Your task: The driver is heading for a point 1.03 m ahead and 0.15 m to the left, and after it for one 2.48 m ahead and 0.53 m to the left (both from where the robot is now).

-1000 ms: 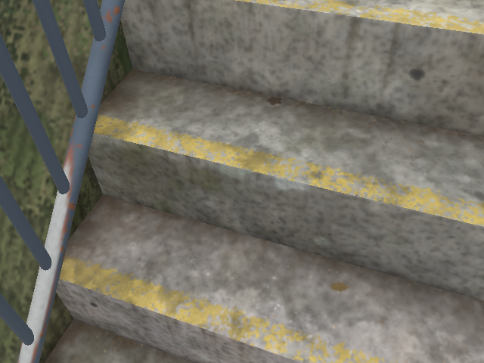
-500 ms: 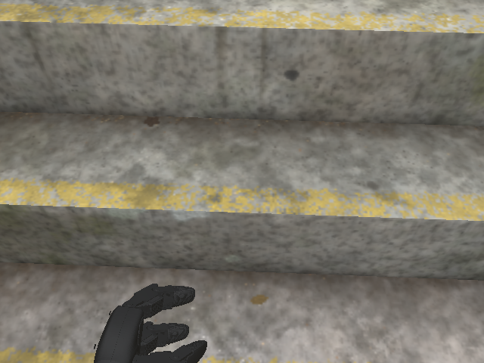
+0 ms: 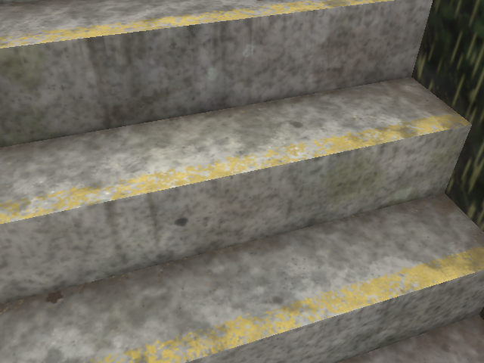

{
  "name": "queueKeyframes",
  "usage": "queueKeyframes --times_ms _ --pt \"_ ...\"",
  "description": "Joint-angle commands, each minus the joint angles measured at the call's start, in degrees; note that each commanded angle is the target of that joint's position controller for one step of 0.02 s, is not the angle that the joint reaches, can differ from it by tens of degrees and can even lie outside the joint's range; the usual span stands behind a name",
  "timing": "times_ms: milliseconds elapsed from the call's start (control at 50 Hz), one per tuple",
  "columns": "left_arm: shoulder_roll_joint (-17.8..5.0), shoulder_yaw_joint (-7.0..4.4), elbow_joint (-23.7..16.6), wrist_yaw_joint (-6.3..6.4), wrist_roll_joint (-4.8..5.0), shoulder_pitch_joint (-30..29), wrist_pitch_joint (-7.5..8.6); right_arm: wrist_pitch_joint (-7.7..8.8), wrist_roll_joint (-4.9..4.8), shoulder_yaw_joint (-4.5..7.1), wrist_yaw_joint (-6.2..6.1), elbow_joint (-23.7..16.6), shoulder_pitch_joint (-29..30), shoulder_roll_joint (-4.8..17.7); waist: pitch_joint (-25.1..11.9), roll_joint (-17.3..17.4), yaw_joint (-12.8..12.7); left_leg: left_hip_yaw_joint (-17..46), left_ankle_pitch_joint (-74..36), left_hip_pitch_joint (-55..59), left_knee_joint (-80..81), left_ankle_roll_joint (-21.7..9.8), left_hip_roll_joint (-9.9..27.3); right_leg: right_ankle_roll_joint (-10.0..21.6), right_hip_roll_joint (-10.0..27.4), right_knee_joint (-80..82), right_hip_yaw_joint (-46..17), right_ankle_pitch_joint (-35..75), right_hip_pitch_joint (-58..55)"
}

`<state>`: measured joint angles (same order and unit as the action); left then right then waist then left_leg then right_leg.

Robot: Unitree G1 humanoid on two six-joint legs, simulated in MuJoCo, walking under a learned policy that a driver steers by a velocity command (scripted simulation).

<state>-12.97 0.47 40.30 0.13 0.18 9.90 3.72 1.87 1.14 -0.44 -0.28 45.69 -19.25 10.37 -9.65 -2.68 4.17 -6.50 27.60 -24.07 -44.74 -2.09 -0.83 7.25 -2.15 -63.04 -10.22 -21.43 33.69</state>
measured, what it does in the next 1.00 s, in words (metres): climbs: right foot 0.21 m higher, then left foot 0.21 m higher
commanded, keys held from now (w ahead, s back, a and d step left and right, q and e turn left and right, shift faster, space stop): w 0.92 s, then w+q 0.08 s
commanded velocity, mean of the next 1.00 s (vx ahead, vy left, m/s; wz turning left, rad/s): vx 0.49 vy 0.00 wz -0.06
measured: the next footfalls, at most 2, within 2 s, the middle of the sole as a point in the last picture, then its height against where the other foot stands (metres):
right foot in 0.46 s outside the picture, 0.21 m higher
left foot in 0.92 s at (224, 316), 0.21 m higher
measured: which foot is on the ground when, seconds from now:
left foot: down 0.00-0.50, up 0.52-0.90, down 0.92-1.00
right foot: up 0.00-0.44, down 0.46-0.96, up 0.98-1.00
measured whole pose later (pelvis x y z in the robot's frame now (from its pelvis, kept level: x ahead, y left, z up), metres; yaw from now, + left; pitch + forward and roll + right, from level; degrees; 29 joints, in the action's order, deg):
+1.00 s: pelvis +0.43 -0.05 +0.31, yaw -2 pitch +3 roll +3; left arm -6.0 2.9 64.4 0.3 -0.4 24.4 2.1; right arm 1.7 2.0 -7.2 3.5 44.1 1.3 4.1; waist -7.6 -1.0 0.2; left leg -9.3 41.6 -46.3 -81.2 -7.1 -2.9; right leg 9.1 7.4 -23.9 9.1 7.1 9.2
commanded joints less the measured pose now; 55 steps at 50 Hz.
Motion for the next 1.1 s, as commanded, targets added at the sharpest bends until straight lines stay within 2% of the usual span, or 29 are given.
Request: queueKeyframes --times_ms 20,40,60,100,200,320,380,400,440,460,480,500,520,560,580,620,680,720,780,820,860,900,940,960,1000,1020,1040,1060,1100 --pt "9.5 2.89 -2.5 -3.3 3.18 9.9 3.81 0.24 3.12 2.09 0.12 2.1 -10.3 7.7 5.1 18.1 -7.9 55.9 7.2 21.7 28.5 -15.5 21.1 -4.2 -5.9 -49.0 -8.6 12.0 36.0" --pt "4.2 2.32 -4.4 -2.95 2.95 1.6 3.72 0.18 2.39 1.8 -0.34 0.0 -3.6 5.1 10.8 11.1 -6.2 51.6 19.4 14.4 29.8 -17.0 21.2 -6.7 -3.6 -58.7 -5.8 15.7 40.7" --pt "3.7 2.86 -7.3 -2.59 2.05 -7.6 3.53 0.29 2.31 1.85 -0.6 -0.2 -2.3 3.6 16.8 4.6 -4.3 43.3 18.1 10.0 29.6 -14.1 19.2 -7.6 -1.8 -55.1 -4.4 16.8 45.0" --pt "4.3 3.21 -8.7 -1.94 1.01 -12.1 2.98 1.85 1.91 0.98 -1.19 2.5 -6.0 -0.9 17.2 1.1 -3.6 35.9 10.2 7.4 27.2 -12.9 16.6 -7.4 -0.3 -55.8 -3.1 21.7 44.0" --pt "9.2 4.68 -8.7 -1.61 2.9 -13.0 2.26 1.43 2.38 0.32 -1.06 7.3 -17.0 -1.5 14.8 5.4 -1.0 24.5 -5.5 15.8 28.5 -11.2 17.5 -4.7 1.8 -68.7 -1.4 19.5 55.3" --pt "13.4 7.17 -15.8 -2.67 2.31 -24.9 1.2 0.86 0.53 -0.27 -1.52 11.4 -19.8 -1.6 17.2 6.8 1.1 16.8 -12.6 19.8 34.6 -8.6 16.7 -5.3 8.9 -70.1 7.8 12.0 65.7" --pt "12.9 9.77 -22.8 -3.8 2.0 -40.5 2.09 0.06 -2.96 -0.6 -2.75 15.2 -24.3 -1.3 17.6 6.0 5.3 9.7 -22.6 3.8 53.2 -8.2 15.3 -5.1 12.5 -33.4 25.0 13.8 35.6" --pt "16.2 10.77 -23.9 -3.76 2.77 -42.1 2.5 -0.34 -4.79 -0.65 -2.91 17.5 -26.7 -0.3 13.1 8.6 3.5 4.9 -51.2 -0.3 51.3 -6.9 13.8 -3.0 9.9 -20.1 27.0 7.4 12.9" --pt "5.8 4.6 -19.3 -2.36 2.62 -18.1 2.03 2.95 -1.08 1.0 -1.25 19.2 -27.2 10.8 -6.6 28.5 -8.8 4.2 -130.8 19.1 32.4 -10.2 16.3 0.5 -1.2 -15.8 27.4 -1.9 -12.6" --pt "-2.0 1.06 -14.4 -1.95 0.84 -7.1 0.7 2.84 -1.12 2.83 -1.82 17.4 -18.7 16.2 -9.1 29.2 -16.0 5.9 -135.0 29.6 21.9 -8.6 17.0 1.3 -0.5 -4.4 19.0 -5.8 -11.6" --pt "-7.9 -1.63 -9.4 -2.06 -1.1 5.3 -0.64 3.27 -0.53 4.13 -2.8 14.2 -10.5 18.6 -13.7 23.6 -21.4 9.7 -125.0 23.0 8.1 -8.1 17.5 3.3 2.7 3.6 4.2 -6.0 -25.0" --pt "-14.5 -4.51 -3.2 -1.4 -4.22 16.6 -2.25 5.01 -0.27 2.16 -1.49 11.5 -12.1 7.6 -21.8 -4.3 -18.5 12.7 -86.9 -2.2 -14.2 -6.9 6.8 13.1 18.6 26.1 -32.4 -7.0 -44.9" --pt "-13.1 -4.11 0.7 0.22 -5.37 21.5 -4.14 6.8 0.14 2.29 1.09 13.4 -4.6 4.6 -25.9 -11.0 -20.3 19.8 -31.5 -9.1 -50.4 -5.9 -4.7 15.4 25.9 47.6 -54.0 -13.8 -42.4" --pt "-0.6 -0.6 8.0 -0.32 -2.48 10.6 -3.19 7.31 -1.1 -0.3 5.25 -1.3 12.3 -7.4 -4.1 -5.4 -9.4 25.2 -26.1 -31.3 -85.2 -8.0 -4.3 4.3 23.7 44.4 -37.6 -20.5 -21.7" --pt "5.6 0.74 11.7 -0.9 -2.68 6.0 -2.14 6.53 -0.42 -1.65 5.3 -5.3 15.4 -8.9 6.4 -0.7 -4.2 24.3 -24.3 -37.9 -89.5 -10.0 -2.9 1.7 21.1 39.2 -22.6 -14.8 -11.3" --pt "12.1 2.46 15.0 -1.95 -3.37 3.1 -0.78 5.8 -0.49 -5.11 5.77 -6.9 9.1 -12.4 9.3 4.6 2.3 23.8 -26.0 -43.5 -94.3 -12.6 -0.4 -3.9 15.7 35.4 -0.8 7.7 -7.9" --pt "10.3 3.3 16.9 -3.06 -5.11 0.4 -0.18 3.39 -3.56 -6.66 3.96 -7.1 7.5 -11.0 13.1 0.7 6.0 18.6 -26.4 -51.2 -99.6 -9.4 -2.2 -4.0 14.4 43.6 13.1 13.5 -0.3" --pt "8.4 4.55 18.6 -3.78 -3.5 -0.1 0.17 1.99 -4.14 -7.7 2.01 -8.9 11.9 -10.2 15.1 -1.0 6.8 14.4 -29.1 -53.9 -98.1 -7.9 -2.2 -4.7 12.5 47.6 18.2 14.2 5.0" --pt "3.3 4.83 19.9 -2.74 -1.19 6.0 0.2 1.97 -3.18 -9.06 0.51 -12.0 24.0 -7.1 10.0 -2.4 2.3 1.7 -33.6 -40.2 -74.9 -4.2 -1.4 -1.3 12.0 57.6 20.2 17.5 9.9" --pt "-0.9 3.3 23.0 -1.43 -1.62 16.3 -1.19 1.4 -1.67 -9.19 0.34 -10.3 25.5 -7.7 3.6 -2.2 -1.6 -0.4 -28.8 -44.0 -73.6 -4.0 1.8 0.0 14.1 59.7 16.1 22.2 -12.3" --pt "-2.3 2.43 22.7 0.25 -0.76 13.8 -3.01 2.09 -0.6 -8.39 2.56 -8.9 24.8 -5.9 -0.4 -0.8 0.5 -4.4 -21.1 -31.6 -56.4 -6.9 2.7 -0.6 14.5 58.1 23.6 53.2 -21.1" --pt "-5.9 1.29 25.1 1.33 -0.23 23.0 -2.51 2.24 0.17 -6.91 3.5 -9.9 31.2 -3.9 -3.6 -7.6 -1.3 -10.1 1.9 -19.0 -40.1 -7.2 -3.5 3.0 16.5 51.9 20.8 93.7 -29.9" --pt "-7.5 0.83 25.0 2.14 -0.74 20.3 -2.02 1.35 0.25 -5.02 4.34 -6.5 18.5 -0.6 -5.7 -13.7 4.3 -1.2 16.2 -16.2 -27.2 -8.4 -4.3 8.2 20.3 37.9 18.4 114.9 -44.6" --pt "-7.1 0.26 22.4 1.98 -1.16 18.3 -0.77 0.72 0.83 -3.44 4.57 -3.0 10.8 2.4 -9.5 -10.0 4.9 6.9 8.0 -7.5 -22.3 -9.7 -1.2 8.8 19.9 31.0 18.8 111.7 -41.7" --pt "-2.2 0.01 17.5 -1.27 -0.29 7.1 0.45 -2.98 2.29 0.39 2.26 3.6 -0.1 10.7 -5.4 15.8 7.3 51.7 29.0 6.5 17.4 -18.2 10.4 8.5 6.9 7.5 16.0 53.3 -7.7" --pt "1.7 0.1 13.2 -2.7 -0.38 -4.1 0.66 -2.72 4.12 1.34 0.79 4.9 -0.4 11.8 0.4 16.3 7.5 71.4 29.0 4.2 33.6 -21.5 14.3 4.5 -0.2 -26.5 5.2 24.7 6.2" --pt "5.1 0.94 6.8 -4.74 -0.79 -10.1 1.44 -1.38 4.03 -0.89 0.0 5.6 2.7 4.7 6.9 12.0 3.5 69.9 23.3 -0.8 30.8 -19.3 14.7 3.2 -2.2 -50.7 -3.4 20.7 18.3" --pt "7.0 1.94 1.9 -5.74 -1.1 -10.4 2.46 -0.25 2.73 -2.76 0.31 7.8 4.1 -1.9 11.0 10.3 -1.8 56.5 20.6 -6.1 24.0 -15.8 13.2 3.8 -1.4 -60.1 -3.1 17.6 26.4" --pt "9.4 3.23 1.2 -5.49 -2.73 -4.3 4.0 0.69 0.57 -3.92 2.43 13.4 1.5 -8.6 11.4 2.8 -7.5 37.5 6.5 -3.0 17.2 -9.0 6.9 5.5 -1.1 -62.0 -1.7 19.9 32.4"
